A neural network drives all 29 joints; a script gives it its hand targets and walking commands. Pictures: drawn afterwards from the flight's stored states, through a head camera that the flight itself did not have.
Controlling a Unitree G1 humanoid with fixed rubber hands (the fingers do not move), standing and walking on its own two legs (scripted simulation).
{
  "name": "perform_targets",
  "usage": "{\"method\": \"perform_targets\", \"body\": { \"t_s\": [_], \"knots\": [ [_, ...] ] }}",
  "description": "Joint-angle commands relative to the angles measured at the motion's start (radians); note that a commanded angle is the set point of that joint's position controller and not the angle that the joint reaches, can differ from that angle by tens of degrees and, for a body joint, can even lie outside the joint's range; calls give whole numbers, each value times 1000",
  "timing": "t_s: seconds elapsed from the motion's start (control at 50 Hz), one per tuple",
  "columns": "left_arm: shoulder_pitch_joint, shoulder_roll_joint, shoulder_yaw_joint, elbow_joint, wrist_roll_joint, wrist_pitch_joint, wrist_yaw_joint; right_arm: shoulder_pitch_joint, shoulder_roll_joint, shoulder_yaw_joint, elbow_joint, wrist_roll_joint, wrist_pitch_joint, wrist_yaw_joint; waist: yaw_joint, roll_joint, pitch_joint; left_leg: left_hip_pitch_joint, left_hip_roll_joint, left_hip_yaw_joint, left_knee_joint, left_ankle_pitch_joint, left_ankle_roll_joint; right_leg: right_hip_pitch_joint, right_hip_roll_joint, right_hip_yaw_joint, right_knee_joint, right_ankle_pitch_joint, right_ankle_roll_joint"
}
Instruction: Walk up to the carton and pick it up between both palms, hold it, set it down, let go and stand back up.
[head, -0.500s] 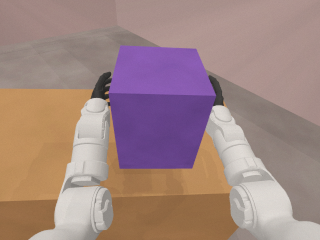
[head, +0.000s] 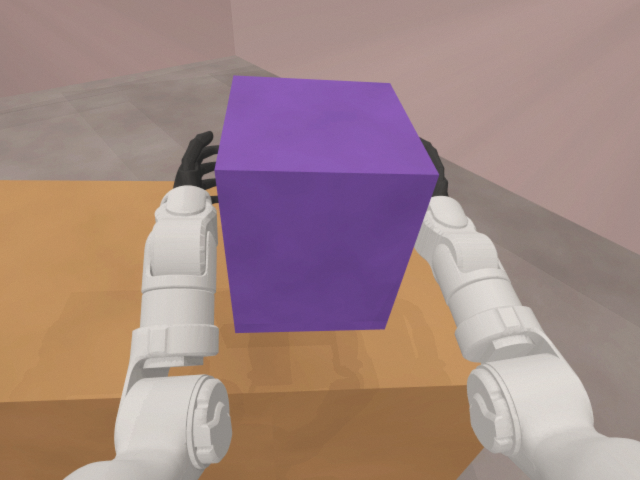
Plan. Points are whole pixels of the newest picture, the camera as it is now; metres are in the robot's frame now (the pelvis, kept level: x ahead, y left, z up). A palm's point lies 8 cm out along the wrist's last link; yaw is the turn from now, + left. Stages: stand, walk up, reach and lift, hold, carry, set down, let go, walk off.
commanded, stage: reach and lift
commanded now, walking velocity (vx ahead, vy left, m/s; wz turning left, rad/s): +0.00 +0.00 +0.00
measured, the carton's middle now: (312, 208) +0.40 +0.00 +0.17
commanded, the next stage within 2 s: hold in 0.30 s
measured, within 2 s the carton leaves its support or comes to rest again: neither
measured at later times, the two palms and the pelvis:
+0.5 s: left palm (191, 191) +0.38 +0.14 +0.22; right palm (431, 190) +0.38 -0.15 +0.21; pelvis +0.00 +0.00 +0.00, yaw +0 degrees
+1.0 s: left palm (183, 184) +0.37 +0.15 +0.24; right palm (436, 176) +0.37 -0.14 +0.24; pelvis +0.00 +0.00 +0.00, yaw +0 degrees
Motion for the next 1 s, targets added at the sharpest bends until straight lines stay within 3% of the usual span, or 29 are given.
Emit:
{"method": "perform_targets", "body": {
  "t_s": [0.0,0.1,0.18,0.26,0.34,0.38,0.48,0.5,0.54,0.7,0.8,0.88,0.98],
  "knots": [
    [-751,-716,-439,-185,-133,-105,-122,-891,516,324,-297,81,-14,156,-5,180,-416,341,17,-19,5,299,-92,9,89,-84,-11,-11,2],
    [-772,-718,-456,-219,-147,-105,-113,-868,518,319,-268,89,2,160,-21,180,-441,363,24,-26,14,343,-103,-1,91,-79,-10,18,2],
    [-787,-706,-450,-227,-141,-101,-110,-867,525,325,-257,101,16,161,-8,188,-438,341,23,-29,7,320,-102,9,90,-75,-6,7,3],
    [-788,-709,-477,-258,-166,-97,-104,-869,529,347,-292,117,26,154,-17,175,-477,363,23,-33,25,387,-109,11,96,-72,-5,46,7],
    [-786,-711,-477,-253,-172,-91,-103,-903,541,368,-336,133,33,147,-7,170,-489,368,21,-31,29,387,-104,2,98,-67,-6,50,8],
    [-808,-709,-483,-236,-175,-85,-104,-915,531,340,-320,125,40,147,-23,181,-464,345,25,-35,21,347,-105,-6,94,-64,-6,23,5],
    [-809,-692,-484,-285,-191,-81,-104,-909,560,387,-378,146,60,134,-12,148,-523,350,14,-25,32,387,-91,41,95,-56,1,100,14],
    [-802,-693,-488,-291,-190,-78,-104,-905,557,389,-378,155,63,131,-16,165,-521,351,14,-27,38,405,-94,43,95,-53,4,112,15],
    [-824,-704,-507,-304,-207,-78,-103,-925,569,397,-405,164,67,127,-18,163,-542,350,12,-28,41,401,-95,47,97,-49,3,118,15],
    [-827,-669,-448,-258,-179,-46,-130,-901,558,362,-342,151,116,110,-29,146,-422,278,0,-14,2,273,-78,57,88,-43,-6,69,14],
    [-870,-684,-494,-309,-218,-42,-135,-950,577,380,-422,174,124,104,-32,162,-511,286,2,-21,12,300,-82,67,94,-43,6,92,13],
    [-900,-673,-473,-293,-212,-39,-129,-937,583,372,-373,174,147,103,-29,167,-474,270,-3,-14,2,263,-78,52,92,-38,2,71,13],
    [-904,-672,-468,-284,-215,-27,-137,-968,596,376,-395,182,159,99,-23,150,-464,232,-4,-14,-7,227,-70,63,91,-36,4,72,12]
  ]
}}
